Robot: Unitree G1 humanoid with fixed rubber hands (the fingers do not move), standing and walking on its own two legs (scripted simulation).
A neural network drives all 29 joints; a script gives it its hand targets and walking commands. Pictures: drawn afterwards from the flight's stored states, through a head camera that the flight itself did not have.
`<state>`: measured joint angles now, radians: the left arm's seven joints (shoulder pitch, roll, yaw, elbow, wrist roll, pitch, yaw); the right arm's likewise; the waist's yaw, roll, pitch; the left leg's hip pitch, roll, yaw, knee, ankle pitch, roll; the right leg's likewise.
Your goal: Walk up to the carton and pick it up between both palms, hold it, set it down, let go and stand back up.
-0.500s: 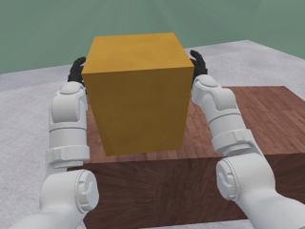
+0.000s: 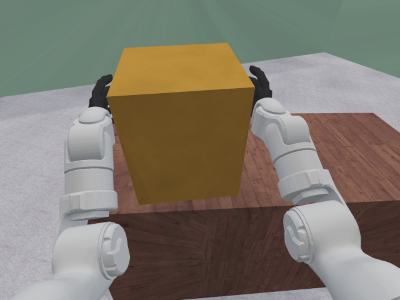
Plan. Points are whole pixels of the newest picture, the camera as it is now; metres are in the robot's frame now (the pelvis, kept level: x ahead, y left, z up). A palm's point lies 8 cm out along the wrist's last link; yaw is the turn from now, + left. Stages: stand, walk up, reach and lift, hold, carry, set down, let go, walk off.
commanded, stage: hold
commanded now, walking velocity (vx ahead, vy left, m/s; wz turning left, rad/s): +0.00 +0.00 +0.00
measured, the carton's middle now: (183, 124) +0.40 +0.00 +0.21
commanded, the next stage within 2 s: set down in 0.08 s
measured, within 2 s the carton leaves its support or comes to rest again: neither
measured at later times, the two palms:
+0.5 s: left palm (92, 109) +0.40 +0.18 +0.25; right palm (245, 92) +0.41 -0.12 +0.28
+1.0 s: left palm (104, 119) +0.43 +0.17 +0.21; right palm (243, 118) +0.43 -0.13 +0.21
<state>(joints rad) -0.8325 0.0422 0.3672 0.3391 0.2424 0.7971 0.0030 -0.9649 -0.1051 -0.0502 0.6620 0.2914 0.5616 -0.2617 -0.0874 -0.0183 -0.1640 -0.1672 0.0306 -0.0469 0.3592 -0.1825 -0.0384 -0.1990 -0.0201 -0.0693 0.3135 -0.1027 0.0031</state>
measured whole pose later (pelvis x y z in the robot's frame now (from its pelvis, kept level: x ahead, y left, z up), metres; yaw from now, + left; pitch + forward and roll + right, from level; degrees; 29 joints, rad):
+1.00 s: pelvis +0.02 +0.00 +0.00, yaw +1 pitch -1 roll -1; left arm -0.82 0.03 0.36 0.44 0.32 0.47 0.00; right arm -0.89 -0.01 -0.20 0.82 0.02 0.05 -0.14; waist -0.06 -0.02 -0.03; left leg -0.11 0.03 -0.06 0.33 -0.20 -0.04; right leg -0.14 -0.02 -0.09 0.29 -0.13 0.01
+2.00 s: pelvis +0.04 +0.00 +0.00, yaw +1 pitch +0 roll -1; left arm -0.82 -0.05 0.44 0.63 0.32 0.32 0.05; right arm -0.93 0.02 -0.51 0.97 -0.28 -0.07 0.00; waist -0.02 -0.02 0.00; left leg -0.11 0.03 -0.06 0.32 -0.21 -0.04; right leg -0.14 -0.02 -0.09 0.29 -0.15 0.01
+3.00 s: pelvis +0.06 +0.00 +0.00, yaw +1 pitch +2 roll -1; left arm -0.82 -0.10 0.48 0.65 0.37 0.27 0.06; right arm -0.89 0.02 -0.62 0.97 -0.39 -0.11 0.08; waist -0.01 -0.02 0.01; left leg -0.11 0.04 -0.05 0.31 -0.23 -0.04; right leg -0.15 -0.02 -0.09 0.29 -0.18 0.01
